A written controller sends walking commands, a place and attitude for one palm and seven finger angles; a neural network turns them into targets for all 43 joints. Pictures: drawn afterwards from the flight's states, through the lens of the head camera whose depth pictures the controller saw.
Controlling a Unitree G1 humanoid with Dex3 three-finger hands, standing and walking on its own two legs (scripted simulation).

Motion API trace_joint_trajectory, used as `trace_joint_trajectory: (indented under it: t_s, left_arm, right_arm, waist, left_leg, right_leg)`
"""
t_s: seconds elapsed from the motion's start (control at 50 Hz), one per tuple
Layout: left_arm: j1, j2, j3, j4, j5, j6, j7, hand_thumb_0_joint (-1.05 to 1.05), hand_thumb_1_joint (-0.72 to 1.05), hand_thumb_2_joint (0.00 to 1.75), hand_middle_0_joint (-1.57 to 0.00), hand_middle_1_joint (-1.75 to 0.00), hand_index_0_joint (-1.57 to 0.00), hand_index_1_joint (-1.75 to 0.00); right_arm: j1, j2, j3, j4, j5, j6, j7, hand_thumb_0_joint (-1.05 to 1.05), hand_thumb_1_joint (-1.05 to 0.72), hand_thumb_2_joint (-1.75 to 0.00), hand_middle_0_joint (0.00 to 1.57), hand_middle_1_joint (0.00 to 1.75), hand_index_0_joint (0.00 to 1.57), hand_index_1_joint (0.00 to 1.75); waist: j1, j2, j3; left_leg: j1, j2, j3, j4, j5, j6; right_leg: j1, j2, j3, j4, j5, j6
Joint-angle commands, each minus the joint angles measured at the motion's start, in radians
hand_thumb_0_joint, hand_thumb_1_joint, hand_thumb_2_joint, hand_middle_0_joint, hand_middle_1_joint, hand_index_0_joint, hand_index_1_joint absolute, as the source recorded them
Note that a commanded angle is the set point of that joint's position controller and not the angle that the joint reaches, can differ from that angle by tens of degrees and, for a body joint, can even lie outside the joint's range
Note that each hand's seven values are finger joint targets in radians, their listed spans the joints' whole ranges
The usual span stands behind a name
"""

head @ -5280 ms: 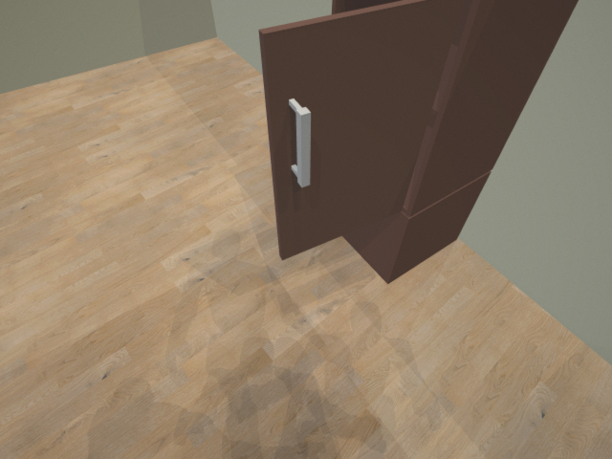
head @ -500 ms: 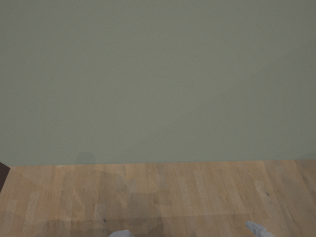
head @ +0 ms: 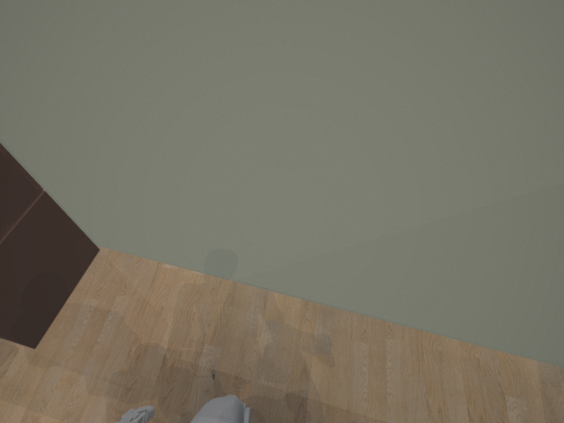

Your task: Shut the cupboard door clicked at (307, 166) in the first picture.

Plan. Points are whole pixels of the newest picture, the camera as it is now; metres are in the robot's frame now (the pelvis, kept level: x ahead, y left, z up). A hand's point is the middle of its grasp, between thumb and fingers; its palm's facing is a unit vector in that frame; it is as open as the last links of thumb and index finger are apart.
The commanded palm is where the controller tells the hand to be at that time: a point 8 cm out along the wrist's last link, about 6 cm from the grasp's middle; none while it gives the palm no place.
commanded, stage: turn to face it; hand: left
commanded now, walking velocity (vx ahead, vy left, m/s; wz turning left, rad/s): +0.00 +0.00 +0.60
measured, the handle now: out of the picture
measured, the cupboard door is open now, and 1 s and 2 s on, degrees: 83 83 83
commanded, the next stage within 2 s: take the last steps up to it in 1.86 s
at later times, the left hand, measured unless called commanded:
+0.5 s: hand out of the picture +0.07 +0.22 -0.16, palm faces +0.31 -0.90 -0.30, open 7.4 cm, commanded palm none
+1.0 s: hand out of the picture -0.03 +0.23 -0.17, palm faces +0.60 -0.76 -0.24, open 7.4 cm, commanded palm none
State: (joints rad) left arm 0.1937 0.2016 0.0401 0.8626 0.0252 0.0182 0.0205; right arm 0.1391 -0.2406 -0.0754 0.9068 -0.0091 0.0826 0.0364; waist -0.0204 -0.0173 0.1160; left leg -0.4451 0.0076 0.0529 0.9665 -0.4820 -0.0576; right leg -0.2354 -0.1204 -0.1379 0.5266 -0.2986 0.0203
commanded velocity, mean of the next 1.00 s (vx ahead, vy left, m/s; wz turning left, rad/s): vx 0.00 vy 0.00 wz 0.60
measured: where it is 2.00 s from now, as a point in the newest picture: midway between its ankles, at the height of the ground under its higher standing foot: outside the picture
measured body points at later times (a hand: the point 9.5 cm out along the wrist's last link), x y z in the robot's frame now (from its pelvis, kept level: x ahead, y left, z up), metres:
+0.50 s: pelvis +0.02 -0.02 -0.01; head +0.08 -0.01 +0.44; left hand +0.05 +0.27 -0.14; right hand +0.17 -0.25 -0.16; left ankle -0.01 +0.11 -0.72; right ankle +0.06 -0.14 -0.74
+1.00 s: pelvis +0.03 +0.00 +0.00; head +0.06 +0.06 +0.44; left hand -0.06 +0.27 -0.15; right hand +0.26 -0.15 -0.13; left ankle -0.01 +0.09 -0.74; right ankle +0.10 -0.15 -0.67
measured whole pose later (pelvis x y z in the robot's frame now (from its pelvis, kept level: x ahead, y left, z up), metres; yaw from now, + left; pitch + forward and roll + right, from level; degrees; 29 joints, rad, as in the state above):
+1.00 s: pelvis +0.03 +0.00 +0.00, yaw +36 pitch +1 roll -2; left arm 0.16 0.27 0.08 0.89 0.01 0.07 0.01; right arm 0.15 -0.22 -0.04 0.89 -0.02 0.03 0.01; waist 0.00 -0.03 0.11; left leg -0.31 -0.02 -0.03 0.53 -0.24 0.04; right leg -0.46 -0.08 -0.02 1.02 -0.44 0.08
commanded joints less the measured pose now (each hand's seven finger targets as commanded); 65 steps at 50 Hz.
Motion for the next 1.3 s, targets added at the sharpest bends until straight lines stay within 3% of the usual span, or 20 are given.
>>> trace_joint_trajectory:
  t_s: [0.0, 0.06, 0.08, 0.1, 0.2, 0.4, 0.44, 0.5, 0.54, 0.66, 0.72, 0.74, 0.76, 0.78, 0.88, 1.1, 1.12, 1.16, 1.22, 1.28]
  left_arm:
    - [0.085, 0.232, 0.068, -0.031, 0.006, -0.027, 0.009, 0.0, 0.9, 0.9, -0.2, -0.3, -0.2, -0.3]
    - [0.051, 0.22, 0.07, -0.049, -0.013, -0.018, -0.001, 0.0, 0.9, 0.9, -0.2, -0.3, -0.2, -0.3]
    - [0.047, 0.154, 0.061, -0.085, -0.019, -0.011, -0.008, 0.0, 0.9, 0.9, -0.2, -0.3, -0.2, -0.3]
    - [-0.033, 0.123, 0.037, -0.127, -0.01, -0.004, -0.004, 0.0, 0.9, 0.9, -0.2, -0.3, -0.2, -0.3]
    - [-0.046, 0.125, 0.049, -0.063, -0.01, 0.017, -0.01, 0.0, 0.9, 0.9, -0.2, -0.3, -0.2, -0.3]
    - [0.067, 0.138, 0.055, -0.05, -0.015, -0.008, -0.004, 0.0, 0.9, 0.9, -0.2, -0.3, -0.2, -0.3]
    - [0.107, 0.28, 0.081, -0.05, 0.009, -0.024, 0.009, 0.0, 0.9, 0.9, -0.2, -0.3, -0.2, -0.3]
    - [0.0, 0.202, 0.059, -0.077, -0.003, -0.021, 0.018, 0.0, 0.9, 0.9, -0.2, -0.3, -0.2, -0.3]
    - [-0.001, 0.169, 0.045, -0.076, -0.002, -0.027, 0.014, 0.0, 0.9, 0.9, -0.2, -0.3, -0.2, -0.3]
    - [0.079, 0.231, 0.065, -0.037, 0.005, -0.026, 0.011, 0.0, 0.9, 0.9, -0.2, -0.3, -0.2, -0.3]
    - [0.07, 0.238, 0.071, -0.032, -0.006, -0.021, 0.003, 0.0, 0.9, 0.9, -0.2, -0.3, -0.2, -0.3]
    - [0.056, 0.219, 0.069, -0.046, -0.014, -0.017, -0.001, 0.0, 0.9, 0.9, -0.2, -0.3, -0.2, -0.3]
    - [0.048, 0.143, 0.054, -0.087, -0.021, -0.01, -0.01, 0.0, 0.9, 0.9, -0.2, -0.3, -0.2, -0.3]
    - [-0.018, 0.142, 0.042, -0.12, -0.01, 0.001, -0.004, 0.0, 0.9, 0.9, -0.2, -0.3, -0.2, -0.3]
    - [-0.032, 0.133, 0.052, -0.059, -0.007, 0.017, -0.01, 0.0, 0.9, 0.9, -0.2, -0.3, -0.2, -0.3]
    - [0.011, 0.134, 0.048, -0.062, -0.016, 0.001, -0.002, 0.0, 0.9, 0.9, -0.2, -0.3, -0.2, -0.3]
    - [0.053, 0.148, 0.055, -0.056, -0.017, -0.006, 0.002, 0.0, 0.9, 0.9, -0.2, -0.3, -0.2, -0.3]
    - [0.085, 0.279, 0.079, -0.059, 0.007, -0.02, 0.013, 0.0, 0.9, 0.9, -0.2, -0.3, -0.2, -0.3]
    - [-0.024, 0.206, 0.056, -0.087, -0.003, -0.02, 0.018, 0.0, 0.9, 0.9, -0.2, -0.3, -0.2, -0.3]
    - [-0.009, 0.18, 0.045, -0.077, -0.003, -0.027, 0.012, 0.0, 0.9, 0.9, -0.2, -0.3, -0.2, -0.3]
  right_arm:
    - [-0.061, -0.039, -0.001, -0.101, 0.004, -0.049, -0.003, 0.0, -0.9, -0.9, 0.2, 0.3, 0.2, 0.3]
    - [0.058, -0.114, -0.018, -0.075, -0.005, -0.059, -0.008, 0.0, -0.9, -0.9, 0.2, 0.3, 0.2, 0.3]
    - [0.128, -0.233, -0.046, -0.068, -0.017, -0.068, -0.015, 0.0, -0.9, -0.9, 0.2, 0.3, 0.2, 0.3]
    - [0.208, -0.282, -0.058, -0.051, -0.012, -0.061, -0.022, 0.0, -0.9, -0.9, 0.2, 0.3, 0.2, 0.3]
    - [0.048, -0.193, -0.031, -0.072, -0.016, -0.071, -0.055, 0.0, -0.9, -0.9, 0.2, 0.3, 0.2, 0.3]
    - [-0.011, -0.186, -0.047, -0.09, -0.009, -0.052, -0.042, 0.0, -0.9, -0.9, 0.2, 0.3, 0.2, 0.3]
    - [-0.006, -0.078, -0.032, -0.123, 0.002, -0.053, -0.028, 0.0, -0.9, -0.9, 0.2, 0.3, 0.2, 0.3]
    - [0.003, -0.102, -0.039, -0.097, -0.007, -0.033, -0.019, 0.0, -0.9, -0.9, 0.2, 0.3, 0.2, 0.3]
    - [-0.018, -0.075, -0.025, -0.082, -0.005, -0.031, -0.009, 0.0, -0.9, -0.9, 0.2, 0.3, 0.2, 0.3]
    - [-0.088, -0.043, -0.003, -0.097, 0.004, -0.04, 0.0, 0.0, -0.9, -0.9, 0.2, 0.3, 0.2, 0.3]
    - [-0.008, -0.074, -0.006, -0.083, -0.001, -0.051, -0.005, 0.0, -0.9, -0.9, 0.2, 0.3, 0.2, 0.3]
    - [0.065, -0.133, -0.021, -0.067, -0.006, -0.06, -0.008, 0.0, -0.9, -0.9, 0.2, 0.3, 0.2, 0.3]
    - [0.14, -0.26, -0.053, -0.064, -0.017, -0.067, -0.015, 0.0, -0.9, -0.9, 0.2, 0.3, 0.2, 0.3]
    - [0.203, -0.305, -0.061, -0.044, -0.012, -0.057, -0.025, 0.0, -0.9, -0.9, 0.2, 0.3, 0.2, 0.3]
    - [0.039, -0.193, -0.028, -0.078, -0.017, -0.071, -0.053, 0.0, -0.9, -0.9, 0.2, 0.3, 0.2, 0.3]
    - [0.014, -0.192, -0.048, -0.077, -0.015, -0.052, -0.043, 0.0, -0.9, -0.9, 0.2, 0.3, 0.2, 0.3]
    - [0.003, -0.176, -0.046, -0.085, -0.009, -0.05, -0.041, 0.0, -0.9, -0.9, 0.2, 0.3, 0.2, 0.3]
    - [0.0, -0.079, -0.033, -0.117, 0.002, -0.053, -0.028, 0.0, -0.9, -0.9, 0.2, 0.3, 0.2, 0.3]
    - [0.007, -0.104, -0.04, -0.087, -0.011, -0.03, -0.016, 0.0, -0.9, -0.9, 0.2, 0.3, 0.2, 0.3]
    - [-0.02, -0.07, -0.024, -0.08, -0.004, -0.029, -0.005, 0.0, -0.9, -0.9, 0.2, 0.3, 0.2, 0.3]
  waist:
    - [0.062, -0.198, -0.183]
    - [-0.014, -0.084, -0.223]
    - [-0.05, 0.222, -0.271]
    - [-0.087, 0.286, -0.256]
    - [0.0, 0.184, -0.164]
    - [0.056, 0.139, -0.172]
    - [0.081, -0.289, -0.165]
    - [0.018, -0.263, -0.134]
    - [0.015, -0.215, -0.121]
    - [0.059, -0.199, -0.135]
    - [0.015, -0.16, -0.178]
    - [-0.03, -0.042, -0.227]
    - [-0.066, 0.289, -0.263]
    - [-0.094, 0.265, -0.262]
    - [-0.003, 0.16, -0.149]
    - [0.03, 0.168, -0.171]
    - [0.051, 0.141, -0.187]
    - [0.078, -0.277, -0.158]
    - [0.017, -0.264, -0.1]
    - [0.017, -0.217, -0.097]
  left_leg:
    - [0.02, -0.002, 0.058, -0.281, 0.037, 0.002]
    - [0.317, 0.034, 0.013, -0.529, 0.379, 0.047]
    - [0.502, 0.301, -0.343, -0.556, 0.729, 0.179]
    - [0.509, 0.441, -0.468, -0.562, 0.975, 0.299]
    - [0.295, 0.242, -0.274, -0.588, 0.686, 0.215]
    - [0.087, 0.139, -0.341, -0.494, 0.463, 0.152]
    - [-0.159, -0.095, -0.08, -0.104, -0.082, 0.015]
    - [-0.155, 0.009, -0.114, 0.263, -0.032, 0.013]
    - [-0.124, 0.016, -0.06, 0.176, 0.009, -0.008]
    - [0.004, 0.002, 0.038, -0.19, 0.015, 0.0]
    - [0.186, -0.018, 0.059, -0.445, 0.205, 0.022]
    - [0.367, 0.052, -0.02, -0.536, 0.394, 0.057]
    - [0.53, 0.351, -0.423, -0.565, 0.768, 0.213]
    - [0.482, 0.446, -0.494, -0.577, 0.827, 0.32]
    - [0.276, 0.238, -0.327, -0.615, 0.586, 0.221]
    - [0.135, 0.156, -0.409, -0.555, 0.504, 0.186]
    - [0.069, 0.122, -0.407, -0.512, 0.438, 0.155]
    - [-0.18, -0.104, -0.108, -0.127, -0.068, 0.016]
    - [-0.155, -0.003, -0.116, 0.255, -0.024, 0.014]
    - [-0.125, 0.012, -0.043, 0.129, 0.019, -0.013]
  right_leg:
    - [0.248, -0.229, 0.092, -0.031, 0.7, -0.117]
    - [0.043, -0.19, -0.004, 0.164, 0.508, -0.014]
    - [-0.233, -0.056, -0.05, 0.389, -0.005, 0.066]
    - [-0.36, 0.001, 0.036, 0.56, -0.386, 0.076]
    - [-0.309, 0.011, 0.144, 0.595, -0.135, 0.069]
    - [0.114, 0.101, 0.099, -0.055, 0.054, 0.037]
    - [0.237, -0.316, 0.502, -0.28, 0.122, -0.122]
    - [0.102, -0.259, 0.335, -0.211, 0.3, -0.168]
    - [0.127, -0.193, 0.179, -0.166, 0.509, -0.137]
    - [0.197, -0.23, 0.105, -0.094, 0.637, -0.131]
    - [0.139, -0.207, 0.03, 0.047, 0.582, -0.06]
    - [0.008, -0.183, -0.013, 0.196, 0.451, -0.008]
    - [-0.29, -0.028, -0.047, 0.446, -0.188, 0.078]
    - [-0.35, 0.003, 0.064, 0.583, -0.402, 0.069]
    - [-0.312, 0.015, 0.147, 0.598, -0.139, 0.064]
    - [0.029, 0.121, 0.112, 0.07, -0.042, 0.04]
    - [0.146, 0.104, 0.128, -0.074, 0.031, 0.032]
    - [0.247, -0.311, 0.513, -0.293, 0.042, -0.128]
    - [0.07, -0.253, 0.349, -0.233, 0.211, -0.167]
    - [0.135, -0.193, 0.155, -0.164, 0.516, -0.131]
